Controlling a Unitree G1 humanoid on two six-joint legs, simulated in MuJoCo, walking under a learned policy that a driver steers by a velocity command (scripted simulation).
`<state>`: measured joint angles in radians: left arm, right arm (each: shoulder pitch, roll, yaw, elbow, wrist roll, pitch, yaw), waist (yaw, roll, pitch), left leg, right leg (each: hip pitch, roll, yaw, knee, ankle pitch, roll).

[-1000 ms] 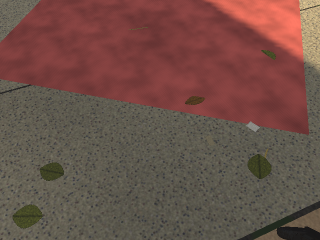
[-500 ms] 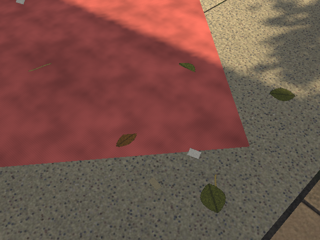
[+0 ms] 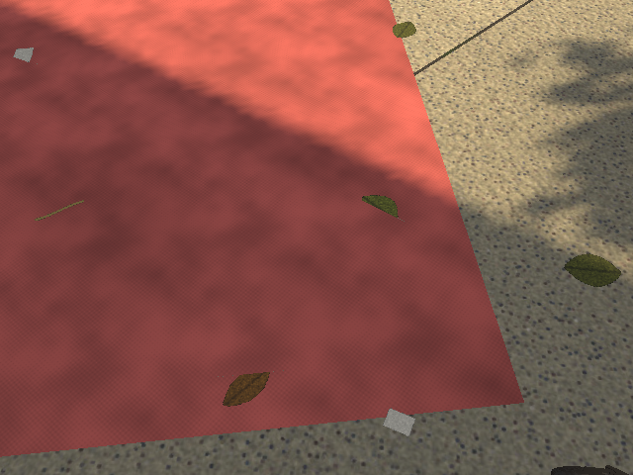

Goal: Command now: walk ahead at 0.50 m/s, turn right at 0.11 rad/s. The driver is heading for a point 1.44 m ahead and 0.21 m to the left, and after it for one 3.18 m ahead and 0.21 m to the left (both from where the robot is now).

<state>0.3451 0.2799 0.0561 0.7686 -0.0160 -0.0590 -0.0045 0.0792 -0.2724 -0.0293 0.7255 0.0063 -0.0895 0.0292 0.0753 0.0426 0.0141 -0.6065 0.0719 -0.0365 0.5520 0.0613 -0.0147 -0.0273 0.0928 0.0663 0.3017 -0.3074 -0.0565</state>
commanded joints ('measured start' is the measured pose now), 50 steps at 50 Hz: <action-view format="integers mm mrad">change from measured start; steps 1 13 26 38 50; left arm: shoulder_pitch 43 -34 -369 -140 -48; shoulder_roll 172 84 60 71 156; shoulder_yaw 48 17 1 23 54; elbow -15 -63 -156 -40 62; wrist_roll -2 7 0 28 12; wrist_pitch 3 -6 -33 -53 -29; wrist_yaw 9 5 -33 -11 20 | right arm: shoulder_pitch -91 161 308 258 -39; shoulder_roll -105 -114 -190 -97 -37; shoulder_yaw -30 -40 -65 -51 -34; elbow -97 -1 108 67 -59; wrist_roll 1 -10 18 25 14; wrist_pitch -24 -15 24 43 52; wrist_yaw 10 -2 -28 -31 15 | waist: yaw -9 -69 -152 -76 -1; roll -124 56 31 -162 -71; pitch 27 -28 48 -27 86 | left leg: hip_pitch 22 432 607 -11 -97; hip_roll -19 153 177 66 39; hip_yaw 8 -231 -79 -68 35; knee -48 -382 -346 608 124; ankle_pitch -81 -155 -13 -339 -27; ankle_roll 42 258 197 24 44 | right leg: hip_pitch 32 -599 -583 -119 46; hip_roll -315 -211 -159 -364 -371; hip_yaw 161 4 -39 113 -221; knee -9 781 221 -144 -161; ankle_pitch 405 22 307 176 412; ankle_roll -136 47 34 -137 -99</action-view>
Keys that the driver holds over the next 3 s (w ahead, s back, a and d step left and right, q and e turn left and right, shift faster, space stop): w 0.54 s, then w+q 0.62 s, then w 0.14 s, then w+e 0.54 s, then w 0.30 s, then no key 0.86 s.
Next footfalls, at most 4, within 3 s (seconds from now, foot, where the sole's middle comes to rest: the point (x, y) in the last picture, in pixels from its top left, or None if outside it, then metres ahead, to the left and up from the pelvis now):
0.08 left None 0.23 0.13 -0.78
0.60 right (415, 465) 0.51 -0.12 -0.78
1.14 left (289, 348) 0.76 0.17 -0.78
1.68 right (343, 229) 1.13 0.06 -0.78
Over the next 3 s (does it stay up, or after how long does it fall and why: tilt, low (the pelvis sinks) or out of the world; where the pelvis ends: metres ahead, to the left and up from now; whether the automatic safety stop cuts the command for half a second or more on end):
stays up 1.39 0.19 0.00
